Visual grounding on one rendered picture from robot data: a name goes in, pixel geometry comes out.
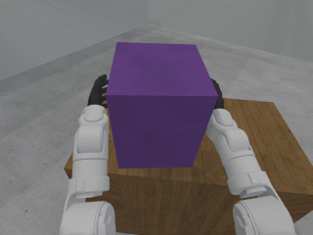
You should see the right robot forearm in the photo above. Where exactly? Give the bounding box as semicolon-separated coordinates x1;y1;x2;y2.
206;109;295;231

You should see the robot left hand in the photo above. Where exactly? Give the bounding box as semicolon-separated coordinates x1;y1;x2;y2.
87;74;109;108

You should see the carton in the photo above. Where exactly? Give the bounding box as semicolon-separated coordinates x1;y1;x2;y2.
106;42;219;169

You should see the pedestal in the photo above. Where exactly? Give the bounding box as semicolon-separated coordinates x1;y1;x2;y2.
64;93;313;235

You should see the robot left upper arm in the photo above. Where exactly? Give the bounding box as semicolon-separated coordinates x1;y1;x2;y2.
61;201;116;235

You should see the robot right upper arm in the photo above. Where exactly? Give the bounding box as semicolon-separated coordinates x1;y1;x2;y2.
233;196;306;235

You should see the robot right hand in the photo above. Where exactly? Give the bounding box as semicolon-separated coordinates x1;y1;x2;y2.
211;78;225;110

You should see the left robot forearm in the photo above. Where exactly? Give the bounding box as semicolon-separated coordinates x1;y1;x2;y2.
60;105;110;235

